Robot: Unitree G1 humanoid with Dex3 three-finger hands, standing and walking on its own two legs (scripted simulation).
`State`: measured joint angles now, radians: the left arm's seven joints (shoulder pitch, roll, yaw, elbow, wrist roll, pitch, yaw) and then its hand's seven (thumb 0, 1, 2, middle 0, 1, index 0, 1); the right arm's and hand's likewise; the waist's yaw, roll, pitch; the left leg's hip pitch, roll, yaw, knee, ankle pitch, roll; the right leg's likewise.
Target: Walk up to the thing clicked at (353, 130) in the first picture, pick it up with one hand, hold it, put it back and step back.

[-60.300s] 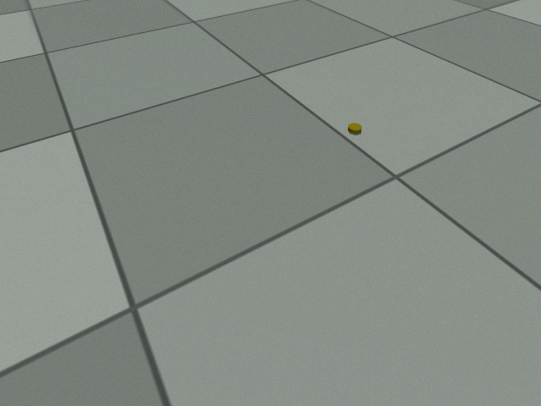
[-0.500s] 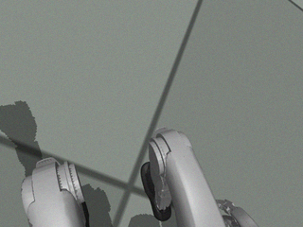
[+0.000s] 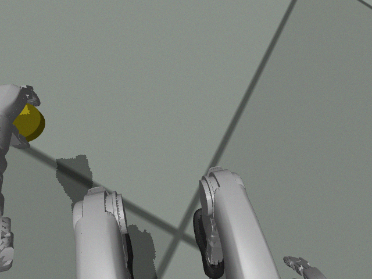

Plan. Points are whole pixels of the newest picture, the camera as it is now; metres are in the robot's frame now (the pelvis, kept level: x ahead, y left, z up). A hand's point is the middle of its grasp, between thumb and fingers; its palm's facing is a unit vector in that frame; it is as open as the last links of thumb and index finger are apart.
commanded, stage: lift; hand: left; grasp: from above
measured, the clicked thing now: (21, 122) +0.48 +0.31 -0.15
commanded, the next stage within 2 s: hold in 1.26 s
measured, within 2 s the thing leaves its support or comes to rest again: neither
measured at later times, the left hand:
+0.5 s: hand out of the picture +0.39 +0.28 +0.09, palm faces -0.41 -0.11 -0.91, open 10.4 cm
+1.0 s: hand out of the picture +0.35 +0.25 +0.23, palm faces -0.42 -0.11 -0.90, open 10.4 cm
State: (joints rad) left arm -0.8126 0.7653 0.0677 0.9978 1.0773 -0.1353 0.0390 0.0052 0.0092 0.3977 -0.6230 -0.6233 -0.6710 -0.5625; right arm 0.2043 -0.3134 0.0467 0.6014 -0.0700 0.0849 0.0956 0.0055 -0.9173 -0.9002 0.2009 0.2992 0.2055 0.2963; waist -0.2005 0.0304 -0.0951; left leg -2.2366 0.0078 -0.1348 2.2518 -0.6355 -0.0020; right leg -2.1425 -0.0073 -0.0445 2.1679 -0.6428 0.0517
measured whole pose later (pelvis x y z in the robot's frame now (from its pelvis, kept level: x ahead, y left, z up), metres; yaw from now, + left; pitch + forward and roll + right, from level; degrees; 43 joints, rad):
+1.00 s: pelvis +0.04 -0.01 +0.31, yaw +5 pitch +15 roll -2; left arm -0.34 0.42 -0.14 0.80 1.00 -0.02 0.12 0.01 0.03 0.45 -0.53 -0.73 -0.59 -0.66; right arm 0.24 -0.25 -0.04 0.72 0.03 -0.02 -0.06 0.01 -0.91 -0.90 0.20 0.30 0.20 0.30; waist -0.07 0.04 -0.14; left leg -0.96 0.06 -0.02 1.15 -0.46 -0.02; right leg -0.93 0.00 0.00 1.12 -0.45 0.02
